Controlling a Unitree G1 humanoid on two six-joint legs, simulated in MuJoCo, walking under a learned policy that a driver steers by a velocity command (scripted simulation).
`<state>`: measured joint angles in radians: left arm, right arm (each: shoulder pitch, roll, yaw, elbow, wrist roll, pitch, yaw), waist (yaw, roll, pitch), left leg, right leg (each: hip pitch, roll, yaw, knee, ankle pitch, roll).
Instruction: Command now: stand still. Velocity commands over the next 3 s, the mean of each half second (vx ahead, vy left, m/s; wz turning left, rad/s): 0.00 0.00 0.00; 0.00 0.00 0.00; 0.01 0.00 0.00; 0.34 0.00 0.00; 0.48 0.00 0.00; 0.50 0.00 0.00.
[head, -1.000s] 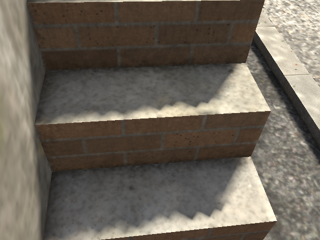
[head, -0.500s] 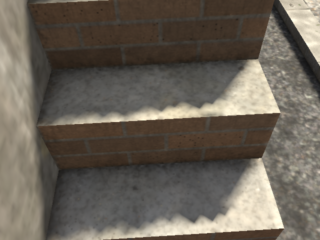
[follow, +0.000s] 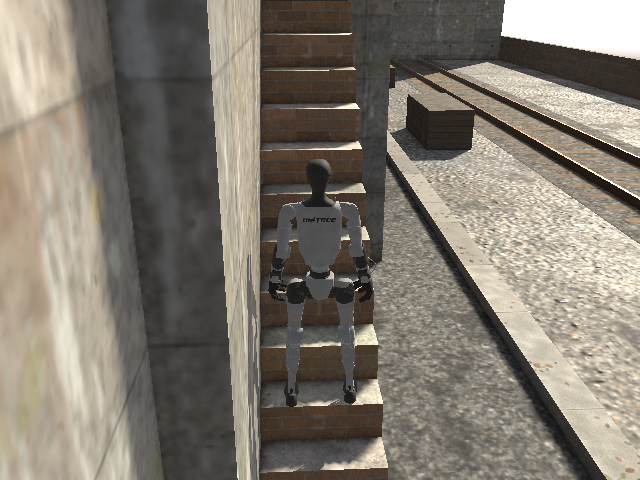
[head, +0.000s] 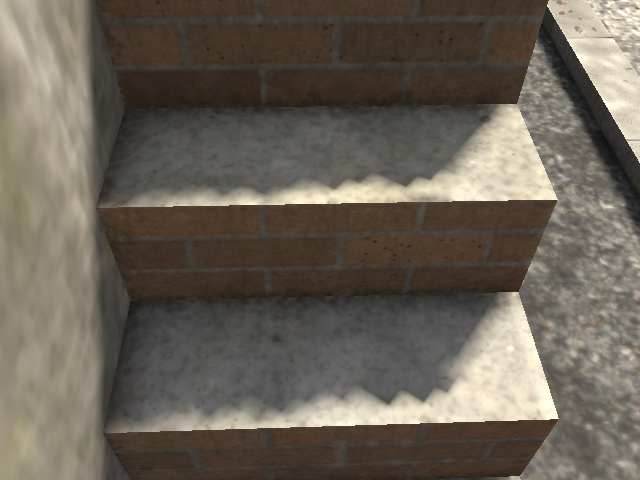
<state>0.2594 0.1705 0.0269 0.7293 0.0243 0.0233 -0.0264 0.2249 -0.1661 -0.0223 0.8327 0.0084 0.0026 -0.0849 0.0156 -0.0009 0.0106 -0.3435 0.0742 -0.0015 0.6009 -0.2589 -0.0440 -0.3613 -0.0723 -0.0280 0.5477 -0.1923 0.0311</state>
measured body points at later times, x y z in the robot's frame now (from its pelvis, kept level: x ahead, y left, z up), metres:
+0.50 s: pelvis -0.01 -0.01 +0.00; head +0.01 +0.00 +0.45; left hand +0.05 +0.23 -0.13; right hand +0.08 -0.25 -0.13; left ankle +0.04 +0.15 -0.73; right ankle +0.06 -0.16 -0.73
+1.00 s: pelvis +0.01 +0.00 +0.01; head +0.03 +0.00 +0.45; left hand +0.10 +0.23 -0.13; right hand +0.11 -0.24 -0.13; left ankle +0.04 +0.15 -0.73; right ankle +0.06 -0.16 -0.73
